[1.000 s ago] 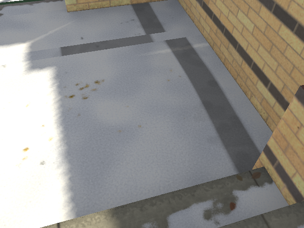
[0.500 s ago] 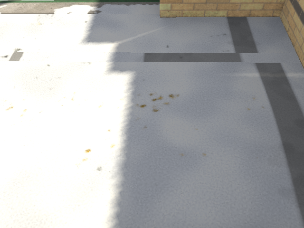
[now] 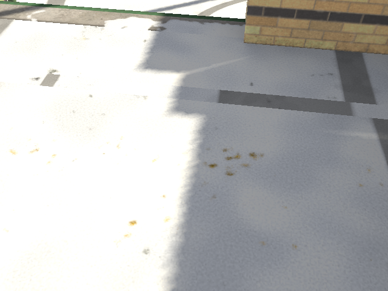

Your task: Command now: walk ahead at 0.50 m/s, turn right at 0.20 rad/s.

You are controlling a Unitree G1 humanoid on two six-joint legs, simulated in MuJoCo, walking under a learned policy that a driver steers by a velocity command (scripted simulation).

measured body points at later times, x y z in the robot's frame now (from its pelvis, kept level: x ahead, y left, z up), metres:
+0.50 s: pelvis +0.26 -0.02 -0.15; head +0.27 -0.03 +0.30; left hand +0.28 +0.24 -0.29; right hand +0.38 -0.30 -0.26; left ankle +0.49 +0.11 -0.84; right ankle +0.14 -0.08 -0.86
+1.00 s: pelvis +0.57 -0.03 -0.28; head +0.60 -0.04 +0.17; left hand +0.83 +0.08 -0.40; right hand +0.38 -0.20 -0.41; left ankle +0.54 +0.08 -1.01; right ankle +0.66 -0.20 -0.97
